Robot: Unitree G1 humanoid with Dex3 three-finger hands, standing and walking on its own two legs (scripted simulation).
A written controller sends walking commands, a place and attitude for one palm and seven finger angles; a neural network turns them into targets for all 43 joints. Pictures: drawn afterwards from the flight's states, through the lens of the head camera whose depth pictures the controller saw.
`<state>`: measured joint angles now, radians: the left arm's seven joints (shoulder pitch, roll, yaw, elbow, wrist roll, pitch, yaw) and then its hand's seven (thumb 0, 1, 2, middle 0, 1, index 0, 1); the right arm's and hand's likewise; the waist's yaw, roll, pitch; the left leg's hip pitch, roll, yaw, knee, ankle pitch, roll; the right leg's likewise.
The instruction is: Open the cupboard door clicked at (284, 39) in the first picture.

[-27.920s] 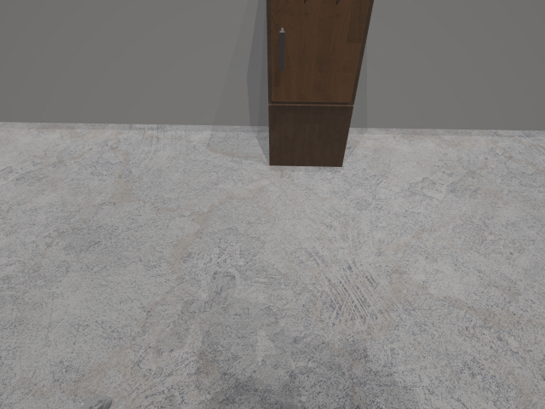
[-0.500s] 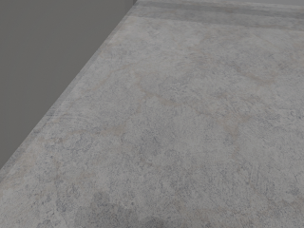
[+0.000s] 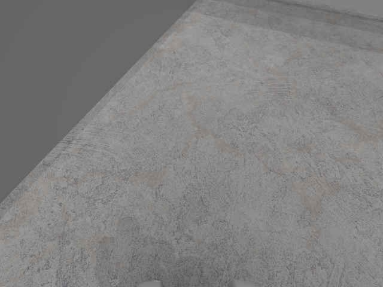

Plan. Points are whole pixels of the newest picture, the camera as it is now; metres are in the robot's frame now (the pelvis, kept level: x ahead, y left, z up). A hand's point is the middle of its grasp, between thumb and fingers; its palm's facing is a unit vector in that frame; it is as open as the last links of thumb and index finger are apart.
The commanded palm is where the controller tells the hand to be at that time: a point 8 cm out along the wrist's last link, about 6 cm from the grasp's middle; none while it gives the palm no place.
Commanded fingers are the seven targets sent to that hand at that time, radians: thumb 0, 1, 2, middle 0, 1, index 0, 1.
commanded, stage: turn to face it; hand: left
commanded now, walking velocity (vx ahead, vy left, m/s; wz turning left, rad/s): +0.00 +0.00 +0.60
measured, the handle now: out of the picture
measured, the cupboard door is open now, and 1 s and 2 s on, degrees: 48 48 48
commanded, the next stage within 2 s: none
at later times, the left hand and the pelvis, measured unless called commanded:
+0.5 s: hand out of the picture +0.11 +0.19 -0.18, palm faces +0.32 -0.91 -0.25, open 7.4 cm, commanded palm none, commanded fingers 0.00 0.90 0.90 -0.20 -0.30 -0.20 -0.30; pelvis +0.10 -0.03 -0.01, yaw +18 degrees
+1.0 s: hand out of the picture +0.09 +0.12 -0.18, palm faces +0.61 -0.77 -0.21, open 7.4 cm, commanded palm none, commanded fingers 0.00 0.90 0.90 -0.20 -0.30 -0.20 -0.30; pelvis +0.16 -0.06 -0.01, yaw +37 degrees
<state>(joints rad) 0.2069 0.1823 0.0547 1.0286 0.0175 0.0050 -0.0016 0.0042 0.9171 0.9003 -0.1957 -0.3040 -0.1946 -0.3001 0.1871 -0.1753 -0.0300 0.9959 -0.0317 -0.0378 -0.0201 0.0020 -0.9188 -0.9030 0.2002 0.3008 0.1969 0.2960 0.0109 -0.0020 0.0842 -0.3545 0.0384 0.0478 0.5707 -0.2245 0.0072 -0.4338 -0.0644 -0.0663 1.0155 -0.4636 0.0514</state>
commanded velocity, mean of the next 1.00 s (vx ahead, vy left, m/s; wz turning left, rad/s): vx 0.00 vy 0.00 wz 0.60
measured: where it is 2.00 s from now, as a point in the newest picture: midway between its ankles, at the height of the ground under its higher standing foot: (214, 278)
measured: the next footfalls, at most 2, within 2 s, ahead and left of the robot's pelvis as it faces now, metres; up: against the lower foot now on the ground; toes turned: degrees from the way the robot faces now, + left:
right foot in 0.10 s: +0.11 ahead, -0.16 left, +0.00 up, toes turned +0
left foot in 0.40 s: +0.12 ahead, +0.10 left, +0.00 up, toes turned +22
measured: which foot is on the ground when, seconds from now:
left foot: down 0.00-0.10, up 0.12-0.38, down 0.40-0.68, up 0.70-0.98, down 1.00-1.00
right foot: up 0.00-0.08, down 0.10-0.40, up 0.42-0.68, down 0.70-0.98, up 1.00-1.00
